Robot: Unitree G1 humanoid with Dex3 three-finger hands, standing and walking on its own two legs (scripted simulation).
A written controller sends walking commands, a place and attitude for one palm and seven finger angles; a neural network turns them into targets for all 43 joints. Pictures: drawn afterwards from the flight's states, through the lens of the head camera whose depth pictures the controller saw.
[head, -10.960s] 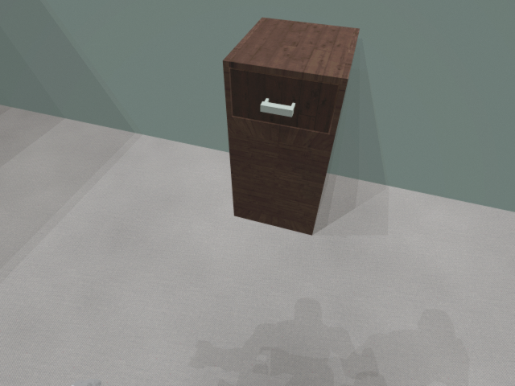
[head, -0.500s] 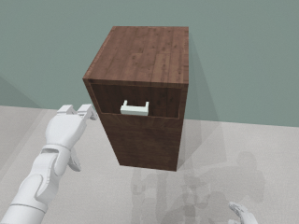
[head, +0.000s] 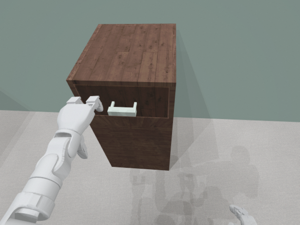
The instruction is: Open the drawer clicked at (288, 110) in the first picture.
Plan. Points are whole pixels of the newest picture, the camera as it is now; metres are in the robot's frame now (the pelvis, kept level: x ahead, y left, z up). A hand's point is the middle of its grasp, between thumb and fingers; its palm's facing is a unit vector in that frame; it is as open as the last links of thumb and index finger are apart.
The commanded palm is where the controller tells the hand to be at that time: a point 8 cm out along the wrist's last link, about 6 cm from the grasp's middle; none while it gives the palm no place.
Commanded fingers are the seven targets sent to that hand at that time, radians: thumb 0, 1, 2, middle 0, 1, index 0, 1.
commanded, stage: move the hooked fingers above the handle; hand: left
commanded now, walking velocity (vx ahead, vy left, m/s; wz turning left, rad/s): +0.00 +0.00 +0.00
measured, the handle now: (123, 107) +0.54 +0.17 -0.07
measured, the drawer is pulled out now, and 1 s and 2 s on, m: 0.00 0.00 0.00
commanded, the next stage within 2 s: lower the fingers behind the handle in 1.78 s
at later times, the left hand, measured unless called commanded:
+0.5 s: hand (100, 119) +0.41 +0.20 +0.03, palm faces -0.03 -0.05 -1.00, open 13.8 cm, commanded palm +0.39 +0.20 +0.08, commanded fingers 0.00 -0.50 0.30 -0.30 -1.20 -0.30 -1.20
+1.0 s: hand (118, 108) +0.47 +0.16 +0.00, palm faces -0.05 -0.02 -1.00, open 13.8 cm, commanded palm +0.47 +0.17 +0.05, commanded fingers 0.00 -0.50 0.30 -0.30 -1.20 -0.30 -1.20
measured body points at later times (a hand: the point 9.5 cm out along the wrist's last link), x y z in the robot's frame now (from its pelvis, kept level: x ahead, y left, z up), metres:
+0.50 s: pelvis +0.02 +0.00 -0.01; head +0.06 -0.02 +0.44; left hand +0.40 +0.20 +0.08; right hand +0.13 -0.25 -0.14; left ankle +0.01 +0.10 -0.73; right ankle -0.02 -0.09 -0.73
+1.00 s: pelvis +0.00 +0.00 -0.02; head +0.08 -0.01 +0.42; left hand +0.47 +0.16 +0.05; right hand +0.02 -0.27 -0.16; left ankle +0.01 +0.10 -0.73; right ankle -0.02 -0.09 -0.73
